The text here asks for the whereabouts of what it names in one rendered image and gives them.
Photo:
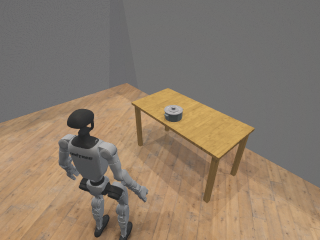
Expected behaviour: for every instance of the robot left foot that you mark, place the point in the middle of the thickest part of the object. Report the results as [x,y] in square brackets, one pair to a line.
[105,220]

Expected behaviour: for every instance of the right robot hand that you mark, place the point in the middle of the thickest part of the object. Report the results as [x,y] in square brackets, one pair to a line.
[143,193]

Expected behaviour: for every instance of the right robot forearm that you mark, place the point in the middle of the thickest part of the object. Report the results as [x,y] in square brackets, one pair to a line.
[130,183]

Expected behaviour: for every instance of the left robot forearm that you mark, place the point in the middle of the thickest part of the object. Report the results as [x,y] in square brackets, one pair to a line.
[69,169]

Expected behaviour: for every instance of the table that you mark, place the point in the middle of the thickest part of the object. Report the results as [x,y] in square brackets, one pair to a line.
[213,132]

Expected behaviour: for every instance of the pot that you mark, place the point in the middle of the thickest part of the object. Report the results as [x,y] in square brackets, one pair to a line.
[173,118]

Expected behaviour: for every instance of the lid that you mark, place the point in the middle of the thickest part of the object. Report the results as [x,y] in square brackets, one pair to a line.
[168,110]

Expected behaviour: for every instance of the robot left upper arm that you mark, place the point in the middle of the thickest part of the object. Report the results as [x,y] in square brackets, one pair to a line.
[64,158]

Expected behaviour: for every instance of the left robot hand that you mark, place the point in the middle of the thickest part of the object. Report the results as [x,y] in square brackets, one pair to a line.
[75,172]

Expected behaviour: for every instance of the robot right upper arm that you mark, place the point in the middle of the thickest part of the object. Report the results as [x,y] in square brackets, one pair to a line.
[110,152]

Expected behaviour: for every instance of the robot head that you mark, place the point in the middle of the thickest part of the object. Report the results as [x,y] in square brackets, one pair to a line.
[79,119]

